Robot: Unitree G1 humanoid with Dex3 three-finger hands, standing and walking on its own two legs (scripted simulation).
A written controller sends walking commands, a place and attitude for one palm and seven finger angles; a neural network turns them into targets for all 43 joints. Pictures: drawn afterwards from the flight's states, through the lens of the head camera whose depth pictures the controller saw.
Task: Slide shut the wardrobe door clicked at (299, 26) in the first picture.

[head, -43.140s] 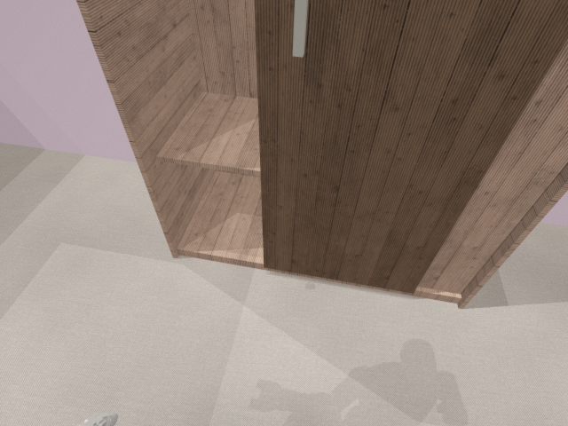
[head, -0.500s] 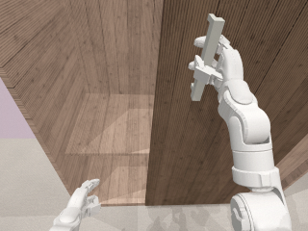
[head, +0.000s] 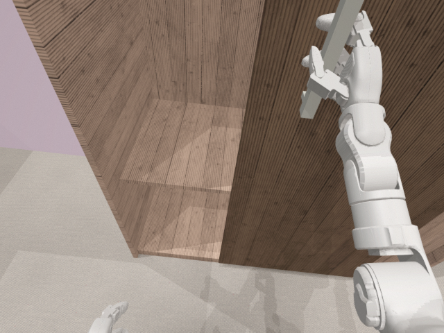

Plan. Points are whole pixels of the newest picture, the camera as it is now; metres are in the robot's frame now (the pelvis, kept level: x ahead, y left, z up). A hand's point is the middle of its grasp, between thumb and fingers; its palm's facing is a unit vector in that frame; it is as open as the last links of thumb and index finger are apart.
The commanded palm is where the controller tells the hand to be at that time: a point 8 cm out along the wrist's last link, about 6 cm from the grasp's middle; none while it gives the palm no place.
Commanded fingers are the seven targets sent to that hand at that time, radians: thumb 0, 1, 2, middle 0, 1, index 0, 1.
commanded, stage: step sideways, sliding the door along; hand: right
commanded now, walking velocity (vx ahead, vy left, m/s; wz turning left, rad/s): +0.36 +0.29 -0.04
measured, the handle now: (324, 56) +0.47 -0.10 +0.28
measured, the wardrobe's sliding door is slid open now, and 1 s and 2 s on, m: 0.37 0.24 0.00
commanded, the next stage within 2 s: none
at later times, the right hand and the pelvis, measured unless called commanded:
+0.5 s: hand (296, 73) +0.43 -0.06 +0.27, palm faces +0.17 +0.98 -0.10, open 6.7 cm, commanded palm +0.41 -0.04 +0.27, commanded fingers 0.00 -0.90 -0.90 0.45 1.40 0.45 1.40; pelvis +0.04 +0.10 -0.01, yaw -7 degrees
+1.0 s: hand (225, 69) +0.44 +0.05 +0.26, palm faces +0.18 +0.97 -0.14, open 7.4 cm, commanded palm +0.41 +0.07 +0.26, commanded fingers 0.00 -0.90 -0.90 0.45 1.40 0.45 1.40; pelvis +0.11 +0.19 -0.01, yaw -12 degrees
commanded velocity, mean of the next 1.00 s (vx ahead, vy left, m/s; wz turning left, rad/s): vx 0.06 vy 0.29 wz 0.14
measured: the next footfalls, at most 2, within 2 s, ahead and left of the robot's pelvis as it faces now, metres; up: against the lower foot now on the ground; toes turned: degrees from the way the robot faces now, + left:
left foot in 0.56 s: +0.19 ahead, +0.29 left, +0.00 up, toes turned -11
right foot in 0.92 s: +0.08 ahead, -0.01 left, +0.00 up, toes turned -18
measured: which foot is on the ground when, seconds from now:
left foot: down 0.00-0.30, up 0.32-0.54, down 0.56-1.00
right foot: down 0.00-0.82, up 0.84-0.90, down 0.92-1.00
